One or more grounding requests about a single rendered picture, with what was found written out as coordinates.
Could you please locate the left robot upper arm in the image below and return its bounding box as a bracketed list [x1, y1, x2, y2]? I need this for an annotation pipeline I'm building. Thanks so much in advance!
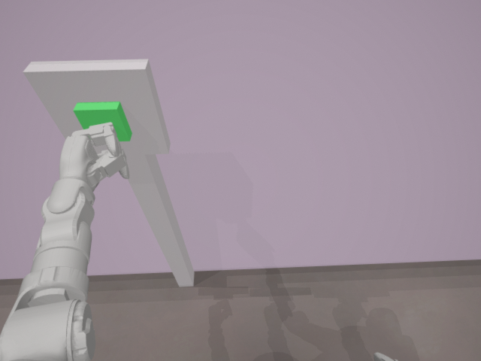
[0, 299, 95, 361]

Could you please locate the button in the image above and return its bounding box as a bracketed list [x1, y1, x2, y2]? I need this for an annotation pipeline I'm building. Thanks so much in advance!
[73, 102, 132, 141]

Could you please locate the panel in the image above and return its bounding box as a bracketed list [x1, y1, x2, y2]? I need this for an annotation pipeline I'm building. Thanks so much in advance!
[23, 59, 195, 287]

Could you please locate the left robot hand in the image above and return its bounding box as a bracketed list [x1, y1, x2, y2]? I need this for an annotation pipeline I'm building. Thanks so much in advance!
[59, 122, 129, 191]

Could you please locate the left robot forearm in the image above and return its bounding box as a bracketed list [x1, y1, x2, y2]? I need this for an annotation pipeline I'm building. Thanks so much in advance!
[0, 178, 95, 359]

